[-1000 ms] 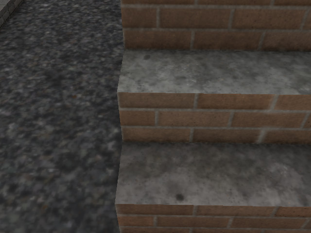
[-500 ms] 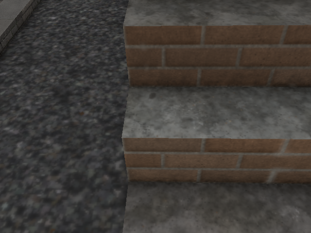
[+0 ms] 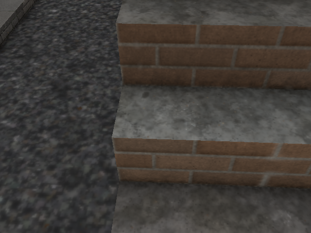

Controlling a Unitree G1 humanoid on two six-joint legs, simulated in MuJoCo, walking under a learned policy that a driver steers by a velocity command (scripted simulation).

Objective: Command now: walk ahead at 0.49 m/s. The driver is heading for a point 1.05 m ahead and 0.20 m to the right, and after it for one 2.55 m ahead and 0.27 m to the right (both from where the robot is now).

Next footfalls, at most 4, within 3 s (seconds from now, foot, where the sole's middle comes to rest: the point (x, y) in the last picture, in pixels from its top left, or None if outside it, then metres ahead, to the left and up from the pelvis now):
0.32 left None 0.02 0.14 -0.59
0.62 left None -0.01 0.12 -0.71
0.96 right None -0.07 -0.04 -0.77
1.22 left None -0.09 0.03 -0.70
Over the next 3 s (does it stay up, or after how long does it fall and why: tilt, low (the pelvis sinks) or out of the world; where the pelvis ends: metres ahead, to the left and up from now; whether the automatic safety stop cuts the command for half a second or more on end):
falls after 1.82 s (tilt)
